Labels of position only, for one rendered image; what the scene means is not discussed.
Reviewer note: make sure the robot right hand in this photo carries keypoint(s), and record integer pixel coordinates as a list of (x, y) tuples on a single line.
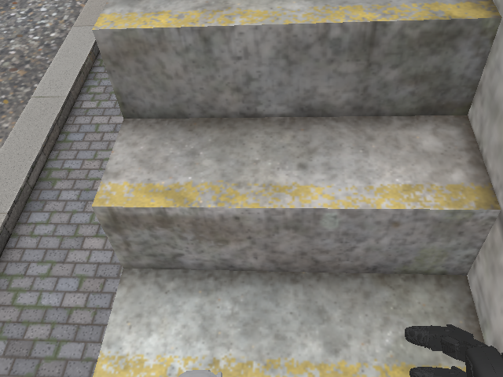
[(480, 359)]

